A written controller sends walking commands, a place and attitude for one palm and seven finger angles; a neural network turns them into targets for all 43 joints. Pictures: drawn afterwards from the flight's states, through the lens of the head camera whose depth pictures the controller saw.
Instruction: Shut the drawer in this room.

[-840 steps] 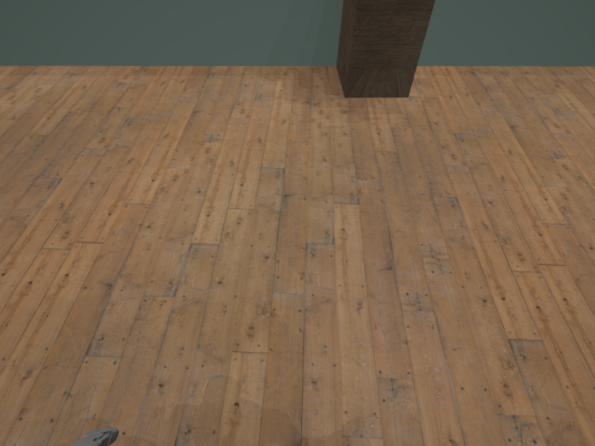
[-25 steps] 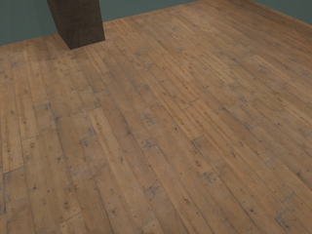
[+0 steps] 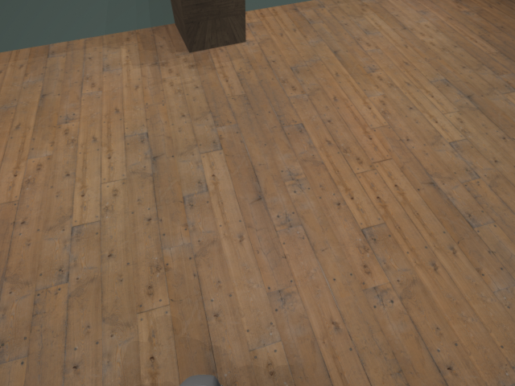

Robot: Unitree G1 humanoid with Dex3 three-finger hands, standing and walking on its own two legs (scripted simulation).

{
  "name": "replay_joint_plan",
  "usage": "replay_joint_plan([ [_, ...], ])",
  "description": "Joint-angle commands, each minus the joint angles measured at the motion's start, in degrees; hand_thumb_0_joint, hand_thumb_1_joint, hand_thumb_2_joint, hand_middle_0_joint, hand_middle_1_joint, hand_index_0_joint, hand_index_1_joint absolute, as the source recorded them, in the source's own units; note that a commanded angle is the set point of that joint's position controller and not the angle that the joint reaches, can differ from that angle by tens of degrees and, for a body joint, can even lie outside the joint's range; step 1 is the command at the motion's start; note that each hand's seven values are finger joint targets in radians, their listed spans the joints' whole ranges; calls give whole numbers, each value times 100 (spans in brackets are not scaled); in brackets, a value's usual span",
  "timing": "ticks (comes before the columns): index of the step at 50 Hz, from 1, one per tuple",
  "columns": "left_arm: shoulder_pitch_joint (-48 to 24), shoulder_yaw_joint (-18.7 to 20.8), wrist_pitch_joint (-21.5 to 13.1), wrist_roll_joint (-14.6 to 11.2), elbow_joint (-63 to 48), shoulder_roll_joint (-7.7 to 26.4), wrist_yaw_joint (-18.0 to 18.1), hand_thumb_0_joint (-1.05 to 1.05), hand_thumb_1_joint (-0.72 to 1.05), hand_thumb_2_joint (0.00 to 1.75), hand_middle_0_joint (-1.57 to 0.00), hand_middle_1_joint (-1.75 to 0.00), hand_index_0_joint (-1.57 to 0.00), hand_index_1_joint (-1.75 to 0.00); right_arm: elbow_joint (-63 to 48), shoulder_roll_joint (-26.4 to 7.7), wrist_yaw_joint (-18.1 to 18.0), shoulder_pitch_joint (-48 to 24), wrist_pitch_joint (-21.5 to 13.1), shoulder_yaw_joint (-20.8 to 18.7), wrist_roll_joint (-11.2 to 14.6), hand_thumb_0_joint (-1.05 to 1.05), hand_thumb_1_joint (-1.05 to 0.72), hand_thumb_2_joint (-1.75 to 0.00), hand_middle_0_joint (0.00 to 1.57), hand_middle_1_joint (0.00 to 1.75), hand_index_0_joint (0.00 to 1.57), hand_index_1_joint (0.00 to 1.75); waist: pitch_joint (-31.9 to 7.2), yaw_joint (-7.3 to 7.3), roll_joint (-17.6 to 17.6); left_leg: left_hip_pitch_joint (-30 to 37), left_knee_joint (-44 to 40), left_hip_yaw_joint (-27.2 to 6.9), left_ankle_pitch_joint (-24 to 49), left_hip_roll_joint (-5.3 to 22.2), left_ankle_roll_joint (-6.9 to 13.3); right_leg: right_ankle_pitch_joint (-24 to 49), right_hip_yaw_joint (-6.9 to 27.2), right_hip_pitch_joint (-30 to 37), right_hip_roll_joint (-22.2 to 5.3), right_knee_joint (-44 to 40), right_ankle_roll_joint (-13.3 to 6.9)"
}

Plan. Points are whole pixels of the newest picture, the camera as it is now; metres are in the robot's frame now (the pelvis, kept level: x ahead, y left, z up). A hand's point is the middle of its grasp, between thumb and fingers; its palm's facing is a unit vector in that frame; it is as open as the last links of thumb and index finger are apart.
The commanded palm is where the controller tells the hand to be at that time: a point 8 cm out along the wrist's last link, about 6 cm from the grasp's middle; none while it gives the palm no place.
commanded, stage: turn or walk to find it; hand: left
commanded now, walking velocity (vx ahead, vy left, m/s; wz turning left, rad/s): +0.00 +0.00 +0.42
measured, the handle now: out of the picture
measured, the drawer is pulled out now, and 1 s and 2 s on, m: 0.24 0.24 0.24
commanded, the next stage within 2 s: stand and wait in 0.42 s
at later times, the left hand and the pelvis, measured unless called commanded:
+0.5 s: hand out of the picture +0.04 +0.19 -0.15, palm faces +0.20 -0.94 -0.29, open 7.4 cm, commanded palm none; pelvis -0.02 -0.02 +0.00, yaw +12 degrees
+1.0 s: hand out of the picture -0.10 +0.16 -0.18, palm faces +0.32 -0.93 -0.19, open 7.3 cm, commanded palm none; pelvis -0.04 -0.01 +0.00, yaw +15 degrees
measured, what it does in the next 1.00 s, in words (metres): steps on the spot, turning left: left foot, then right foot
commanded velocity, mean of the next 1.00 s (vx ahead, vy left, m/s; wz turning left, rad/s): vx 0.00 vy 0.00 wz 0.25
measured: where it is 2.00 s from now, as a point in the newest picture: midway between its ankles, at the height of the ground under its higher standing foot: outside the picture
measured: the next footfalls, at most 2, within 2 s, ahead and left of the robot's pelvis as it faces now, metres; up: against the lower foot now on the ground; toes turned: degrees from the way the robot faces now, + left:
left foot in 0.04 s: +0.03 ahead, +0.13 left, +0.00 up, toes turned +6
right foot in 0.44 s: +0.04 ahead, -0.12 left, +0.00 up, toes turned +6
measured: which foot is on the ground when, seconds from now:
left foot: up 0.00-0.02, down 0.04-0.44, up 0.46-0.80, down 0.82-1.00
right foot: down 0.00-0.04, up 0.06-0.42, down 0.44-1.00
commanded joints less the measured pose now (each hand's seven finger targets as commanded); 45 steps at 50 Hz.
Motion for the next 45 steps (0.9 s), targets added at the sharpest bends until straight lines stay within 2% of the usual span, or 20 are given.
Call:
replay_joint_plan([
  [1, 153, 326, -1, -85, -309, 1113, 49, 0, 90, 90, -20, -30, -20, -30, -369, -717, -16, 382, -280, -151, -51, 0, -90, -90, 20, 30, 20, 30, -1167, -225, 203, 1470, -2111, -472, 2127, 511, 284, 1936, 368, -211, -791, 543, -9],
  [2, 120, 246, 33, -112, -511, 739, 16, 0, 90, 90, -20, -30, -20, -30, -380, -1271, -39, 628, -304, -280, -92, 0, -90, -90, 20, 30, 20, 30, -1101, -318, 1815, 2026, -2280, -2220, 4027, 1861, 976, -901, 166, -1557, -60, 1597, 395],
  [3, -228, 171, 75, -61, -651, 676, 34, 0, 90, 90, -20, -30, -20, -30, -290, -1447, -83, 911, -257, -319, -71, 0, -90, -90, 20, 30, 20, 30, -1050, -475, 1650, 1716, -2395, -2389, 4423, 2251, 1421, -1865, 635, -1662, 87, 2385, 368],
  [4, -402, 184, 132, -63, -608, 633, 70, 0, 90, 90, -20, -30, -20, -30, -229, -1340, -156, 887, -289, -302, -80, 0, -90, -90, 20, 30, 20, 30, -1117, -443, 1889, 1688, -2386, -2285, 4305, 1991, 1355, -1658, 1026, -1820, 91, 2747, 364],
  [7, -401, 217, 121, -77, -436, 709, -14, 0, 90, 90, -20, -30, -20, -30, -419, -972, -193, 247, -294, -177, -95, 0, -90, -90, 20, 30, 20, 30, -781, -159, 1102, 1169, -2395, -1651, 3514, 1400, 1239, -754, 1138, -1737, 125, 3039, 381],
  [9, -364, 198, 121, -83, -401, 674, -30, 0, 90, 90, -20, -30, -20, -30, -452, -961, -185, 259, -312, -186, -84, 0, -90, -90, 20, 30, 20, 30, -854, -167, 911, 1196, -2393, -1490, 3526, 1240, 1203, -598, 1111, -1605, 185, 2771, 411],
  [16, -508, 159, 118, -104, -603, 575, -9, 0, 90, 90, -20, -30, -20, -30, -525, -1028, -128, 316, -225, -268, -126, 0, -90, -90, 20, 30, 20, 30, -690, -230, 1063, 682, -2455, -1885, 2683, 1145, 1225, -657, 1002, -898, 427, 1327, 379],
  [19, -66, 171, 47, -127, -541, 601, 9, 0, 90, 90, -20, -30, -20, -30, -591, -1037, -112, 190, -192, -302, -114, 0, -90, -90, 20, 30, 20, 30, -842, -35, 1017, 381, -2061, -1962, 2703, 951, 1072, -21, 881, -58, 586, 8, 344],
  [20, 159, 190, 2, -117, -478, 701, 23, 0, 90, 90, -20, -30, -20, -30, -606, -957, -97, 161, -187, -301, -78, 0, -90, -90, 20, 30, 20, 30, -894, 82, 809, 22, -1766, -1873, 2407, 750, 878, 579, 895, 530, 529, -768, 330],
  [21, 296, 241, -62, -65, -488, 971, 54, 0, 90, 90, -20, -30, -20, -30, -656, -700, -75, 235, -195, -273, -34, 0, -90, -90, 20, 30, 20, 30, -953, 128, 53, -572, -1133, -1514, 1619, 324, 559, 664, 1425, 1145, -59, -1428, 187],
  [22, 300, 328, -108, 10, -523, 1441, 95, 0, 90, 90, -20, -30, -20, -30, -778, -292, -54, 310, -213, -182, -19, 0, -90, -90, 20, 30, 20, 30, -872, 115, -1496, -1447, 20, -625, -82, -453, 153, 1059, 2909, 1399, -1457, -1747, -369],
  [23, 259, 326, -113, -58, -619, 1447, 90, 0, 90, 90, -20, -30, -20, -30, -779, -545, -91, 144, -113, -235, -78, 0, -90, -90, 20, 30, 20, 30, -745, 228, -1529, -1215, 1027, -854, -810, -332, 150, 1051, 3195, 441, -1923, -1970, -811],
  [24, -3, 320, -106, -50, -646, 1320, 100, 0, 90, 90, -20, -30, -20, -30, -709, -571, -83, 59, -57, -269, -87, 0, -90, -90, 20, 30, 20, 30, -410, 108, -1318, -1141, 1718, -991, -630, -257, 193, 774, 3134, -113, -1726, -2048, -933],
  [26, -460, 220, -107, -49, -714, 1014, 91, 0, 90, 90, -20, -30, -20, -30, -445, -464, -42, 346, -37, -250, -84, 0, -90, -90, 20, 30, 20, 30, -294, -190, -603, -1075, 2241, -865, -42, -141, 150, 1307, 2148, -146, -1160, -1739, -774],
  [28, -429, 172, -159, -43, -677, 875, 85, 0, 90, 90, -20, -30, -20, -30, -294, -393, -37, 553, -41, -194, -74, 0, -90, -90, 20, 30, 20, 30, -501, -219, -758, -902, 2152, -683, 252, -113, 52, 1966, 1634, 69, -888, -1569, -682],
  [34, 333, 164, -167, -4, -173, 991, 77, 0, 90, 90, -20, -30, -20, -30, -220, -211, -104, 125, -146, -34, -20, 0, -90, -90, 20, 30, 20, 30, -693, 154, -847, -338, 205, -238, -155, -48, -19, 3323, 1652, 768, -894, -1305, -903],
  [37, 344, 157, -153, -31, 53, 1014, 92, 0, 90, 90, -20, -30, -20, -30, -36, -132, -154, 316, -233, 42, -6, 0, -90, -90, 20, 30, 20, 30, -915, 77, -800, 227, -1096, -80, 337, -76, 16, 3508, 1586, 951, -757, -1036, -801],
  [39, 169, 114, -126, -115, 150, 856, 105, 0, 90, 90, -20, -30, -20, -30, 197, -228, -178, 663, -333, 62, -5, 0, -90, -90, 20, 30, 20, 30, -1005, -117, -580, 1242, -2319, -183, 1573, 99, 103, 2779, 1397, 447, -497, -729, -428],
  [42, 260, -18, -37, -129, 233, 402, 62, 0, 90, 90, -20, -30, -20, -30, 222, -671, -240, 352, -384, 12, -39, 0, -90, -90, 20, 30, 20, 30, -778, 0, 1002, 1271, -2375, -1197, 2686, 1210, 671, 729, 797, -158, 170, -574, 138],
  [45, 159, -36, 26, -114, 426, 464, 36, 0, 90, 90, -20, -30, -20, -30, 274, -595, -273, 152, -337, 44, -28, 0, -90, -90, 20, 30, 20, 30, -311, 50, 1244, 654, -2607, -1195, 2687, 1089, 737, 190, 720, 87, 213, -305, 177],
])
